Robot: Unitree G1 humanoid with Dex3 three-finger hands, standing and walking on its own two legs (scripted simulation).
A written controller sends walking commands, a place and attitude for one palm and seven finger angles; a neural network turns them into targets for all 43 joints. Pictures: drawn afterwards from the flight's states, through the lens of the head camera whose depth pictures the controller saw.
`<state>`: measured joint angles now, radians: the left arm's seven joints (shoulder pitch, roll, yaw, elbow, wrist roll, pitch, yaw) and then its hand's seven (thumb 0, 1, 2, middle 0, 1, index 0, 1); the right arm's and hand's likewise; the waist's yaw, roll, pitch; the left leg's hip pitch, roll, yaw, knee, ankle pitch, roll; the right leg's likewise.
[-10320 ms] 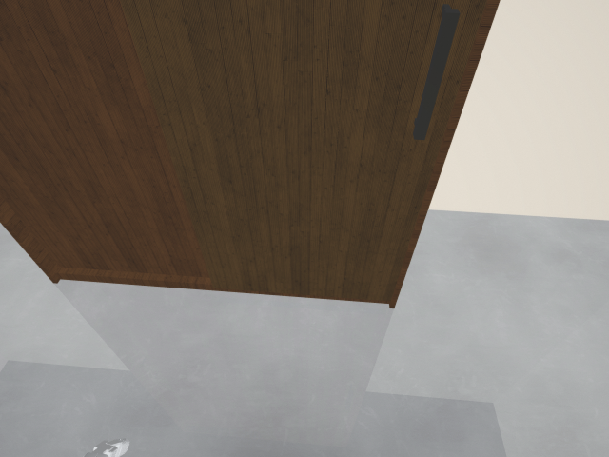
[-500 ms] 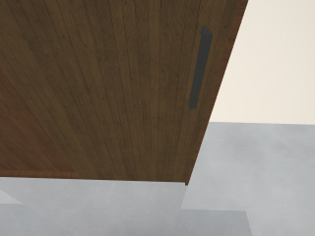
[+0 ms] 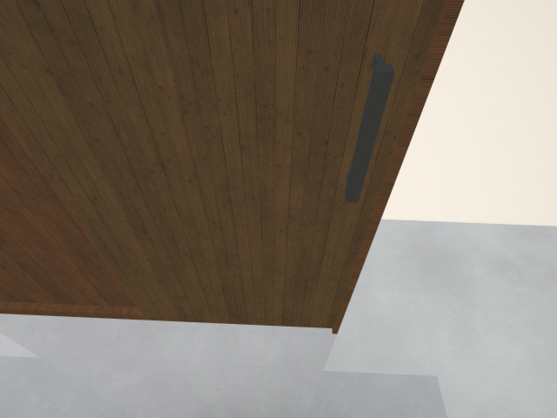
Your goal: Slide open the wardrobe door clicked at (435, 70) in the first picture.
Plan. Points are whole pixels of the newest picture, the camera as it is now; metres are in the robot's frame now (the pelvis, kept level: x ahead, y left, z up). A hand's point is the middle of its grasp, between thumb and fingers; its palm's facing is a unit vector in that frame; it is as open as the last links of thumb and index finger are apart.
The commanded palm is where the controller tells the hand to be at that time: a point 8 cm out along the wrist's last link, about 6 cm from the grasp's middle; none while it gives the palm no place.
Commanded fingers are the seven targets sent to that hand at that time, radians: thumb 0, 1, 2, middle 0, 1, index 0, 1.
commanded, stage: look again from close up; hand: right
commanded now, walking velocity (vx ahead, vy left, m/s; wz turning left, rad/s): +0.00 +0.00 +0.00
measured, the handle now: (363, 136) +0.51 -0.10 +0.14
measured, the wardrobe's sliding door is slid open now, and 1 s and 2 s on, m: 0.00 0.00 0.00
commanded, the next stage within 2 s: raise the hand with hooked fingers in 0.32 s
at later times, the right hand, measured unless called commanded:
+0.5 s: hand out of the picture +0.08 -0.19 -0.14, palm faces +0.17 +0.96 -0.20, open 7.3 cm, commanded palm +0.11 -0.23 -0.06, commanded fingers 0.00 -0.78 -0.85 0.21 0.38 0.21 0.38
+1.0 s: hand (444, 402) +0.16 -0.19 +0.00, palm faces +0.09 +0.99 -0.08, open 9.5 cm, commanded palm +0.15 -0.25 +0.02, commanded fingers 0.00 -0.20 -0.60 0.25 0.75 0.25 0.75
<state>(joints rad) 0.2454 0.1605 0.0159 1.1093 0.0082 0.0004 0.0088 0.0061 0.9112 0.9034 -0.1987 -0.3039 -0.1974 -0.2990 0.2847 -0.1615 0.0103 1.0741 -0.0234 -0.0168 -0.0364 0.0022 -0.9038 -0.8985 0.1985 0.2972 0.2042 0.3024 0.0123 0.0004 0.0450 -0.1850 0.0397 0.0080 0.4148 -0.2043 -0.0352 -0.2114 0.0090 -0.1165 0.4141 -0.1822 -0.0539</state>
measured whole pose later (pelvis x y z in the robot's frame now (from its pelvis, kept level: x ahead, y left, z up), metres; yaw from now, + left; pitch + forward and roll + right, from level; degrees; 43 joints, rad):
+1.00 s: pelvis +0.00 +0.04 -0.06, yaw -5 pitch +7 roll +3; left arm 0.18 0.24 0.00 0.53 -0.03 -0.25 0.06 0.01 0.91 0.90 -0.20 -0.30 -0.20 -0.30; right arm 0.44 -0.28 -0.24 -0.03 0.31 -0.41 0.38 0.01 -0.42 -0.69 0.23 0.61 0.24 0.61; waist -0.05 -0.01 -0.09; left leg -0.58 0.00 0.15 0.94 -0.48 0.04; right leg -0.69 -0.05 0.04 1.01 -0.44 0.01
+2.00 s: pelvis +0.01 +0.01 -0.01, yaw -5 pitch -2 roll +2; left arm 0.23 0.24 -0.10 0.60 -0.07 -0.25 0.10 0.02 0.90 0.90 -0.20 -0.31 -0.20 -0.30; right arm -0.09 -0.51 -0.45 0.16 0.34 0.07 0.52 -0.01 0.50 -0.30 0.30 1.19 0.31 1.20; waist -0.05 -0.04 -0.01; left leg -0.19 0.03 0.09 0.51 -0.29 -0.01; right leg -0.28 0.00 -0.03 0.57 -0.27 -0.04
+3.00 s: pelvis +0.02 +0.03 -0.01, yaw -3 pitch -1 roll +0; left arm 0.23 0.26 -0.07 0.60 -0.09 -0.20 0.11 0.02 0.91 0.90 -0.20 -0.30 -0.20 -0.30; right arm -0.23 -0.46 -0.39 0.28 0.31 0.11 0.45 -0.01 0.50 -0.30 0.30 1.20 0.31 1.20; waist -0.02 -0.04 -0.03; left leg -0.20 0.01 0.08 0.52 -0.31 0.01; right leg -0.26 -0.02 -0.04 0.54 -0.27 -0.01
